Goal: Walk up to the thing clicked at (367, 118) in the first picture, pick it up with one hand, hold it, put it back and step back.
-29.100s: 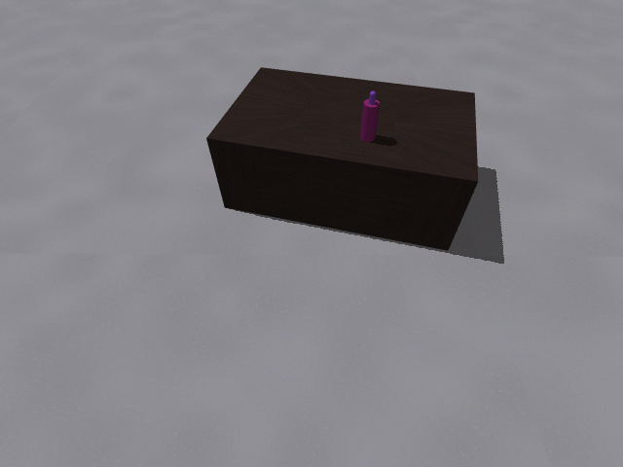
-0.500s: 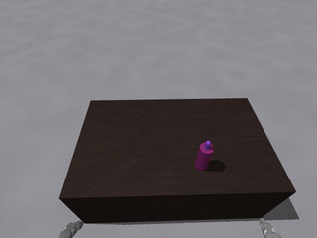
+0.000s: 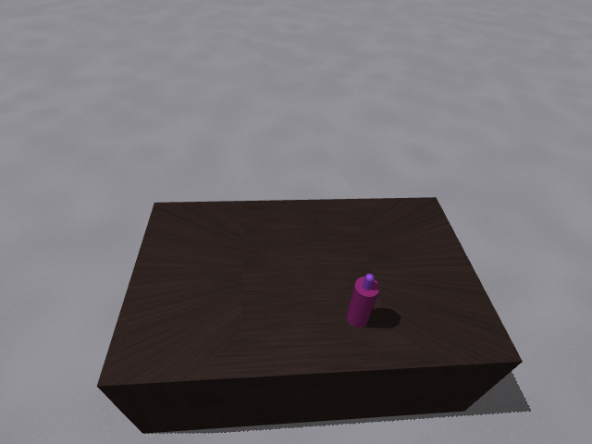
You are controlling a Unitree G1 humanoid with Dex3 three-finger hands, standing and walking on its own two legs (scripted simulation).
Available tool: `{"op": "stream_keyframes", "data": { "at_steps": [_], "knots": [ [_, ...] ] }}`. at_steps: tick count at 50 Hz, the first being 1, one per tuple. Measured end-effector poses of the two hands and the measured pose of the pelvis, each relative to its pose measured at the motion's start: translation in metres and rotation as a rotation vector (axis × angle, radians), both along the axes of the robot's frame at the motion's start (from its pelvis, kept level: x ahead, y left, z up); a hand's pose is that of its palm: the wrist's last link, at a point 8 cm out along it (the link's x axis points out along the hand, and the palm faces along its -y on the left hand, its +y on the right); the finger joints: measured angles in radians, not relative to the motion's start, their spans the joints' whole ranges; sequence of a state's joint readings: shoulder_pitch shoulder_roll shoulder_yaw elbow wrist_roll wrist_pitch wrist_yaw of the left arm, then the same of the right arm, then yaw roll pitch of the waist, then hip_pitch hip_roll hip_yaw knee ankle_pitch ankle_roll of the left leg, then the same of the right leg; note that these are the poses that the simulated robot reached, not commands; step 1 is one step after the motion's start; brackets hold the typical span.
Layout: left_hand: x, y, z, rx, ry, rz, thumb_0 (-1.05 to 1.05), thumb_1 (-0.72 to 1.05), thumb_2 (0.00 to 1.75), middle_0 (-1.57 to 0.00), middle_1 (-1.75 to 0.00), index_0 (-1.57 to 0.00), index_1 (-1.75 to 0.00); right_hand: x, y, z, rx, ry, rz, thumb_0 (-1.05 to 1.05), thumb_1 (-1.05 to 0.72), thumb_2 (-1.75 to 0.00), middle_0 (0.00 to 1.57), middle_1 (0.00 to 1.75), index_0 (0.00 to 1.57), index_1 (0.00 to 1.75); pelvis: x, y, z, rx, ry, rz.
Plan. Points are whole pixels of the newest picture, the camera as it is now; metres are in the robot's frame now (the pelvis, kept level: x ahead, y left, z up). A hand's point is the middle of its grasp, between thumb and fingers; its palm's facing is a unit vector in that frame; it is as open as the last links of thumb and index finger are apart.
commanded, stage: home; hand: right
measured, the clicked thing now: (363, 298) +0.52 -0.16 -0.29
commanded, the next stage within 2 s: stand in 0.78 s
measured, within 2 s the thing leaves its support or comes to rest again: neither
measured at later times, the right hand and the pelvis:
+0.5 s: hand out of the picture +0.06 -0.23 -0.15, palm faces -0.02 +0.93 -0.36, open 17.4 cm; pelvis +0.01 +0.02 +0.00, yaw +0 degrees
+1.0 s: hand out of the picture +0.08 -0.24 -0.15, palm faces -0.02 +0.93 -0.36, open 16.8 cm; pelvis +0.01 +0.01 +0.01, yaw +0 degrees
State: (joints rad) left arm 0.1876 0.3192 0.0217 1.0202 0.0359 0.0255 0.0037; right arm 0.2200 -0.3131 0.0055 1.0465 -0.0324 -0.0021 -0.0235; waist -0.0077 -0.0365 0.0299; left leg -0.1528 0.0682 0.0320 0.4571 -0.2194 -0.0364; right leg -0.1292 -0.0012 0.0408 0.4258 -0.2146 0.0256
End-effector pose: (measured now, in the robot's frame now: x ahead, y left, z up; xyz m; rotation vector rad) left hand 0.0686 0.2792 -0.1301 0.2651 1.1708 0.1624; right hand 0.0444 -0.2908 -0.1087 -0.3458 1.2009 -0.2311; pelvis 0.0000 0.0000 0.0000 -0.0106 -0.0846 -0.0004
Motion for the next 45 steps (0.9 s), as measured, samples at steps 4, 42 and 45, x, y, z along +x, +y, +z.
{"op": "stream_keyframes", "data": {
  "at_steps": [4, 42, 45],
  "knots": [
    [-0.009, 0.007, -0.001, 0.002, 0.029, 0.004, 0.01, 0.90, 0.90, -0.20, -0.30, -0.20, -0.30, -0.009, 0.003, 0.000, 0.000, 0.033, -0.006, -0.01, 0.53, -0.06, 0.06, 0.05, 0.06, 0.06, -0.003, 0.004, 0.001, -0.002, 0.003, 0.000],
    [0.000, 0.023, 0.006, 0.030, 0.085, 0.022, 0.01, 0.90, 0.90, -0.20, -0.30, -0.20, -0.30, 0.035, 0.011, -0.002, 0.023, 0.018, 0.006, -0.01, 0.53, -0.06, 0.06, 0.05, 0.06, 0.06, 0.013, 0.014, 0.005, 0.009, 0.017, 0.004],
    [0.002, 0.022, 0.006, 0.029, 0.082, 0.021, 0.01, 0.90, 0.90, -0.20, -0.30, -0.20, -0.30, 0.035, 0.009, -0.001, 0.022, 0.022, 0.003, -0.01, 0.52, -0.06, 0.06, 0.05, 0.06, 0.06, 0.014, 0.012, 0.005, 0.008, 0.017, 0.004]
  ]
}}
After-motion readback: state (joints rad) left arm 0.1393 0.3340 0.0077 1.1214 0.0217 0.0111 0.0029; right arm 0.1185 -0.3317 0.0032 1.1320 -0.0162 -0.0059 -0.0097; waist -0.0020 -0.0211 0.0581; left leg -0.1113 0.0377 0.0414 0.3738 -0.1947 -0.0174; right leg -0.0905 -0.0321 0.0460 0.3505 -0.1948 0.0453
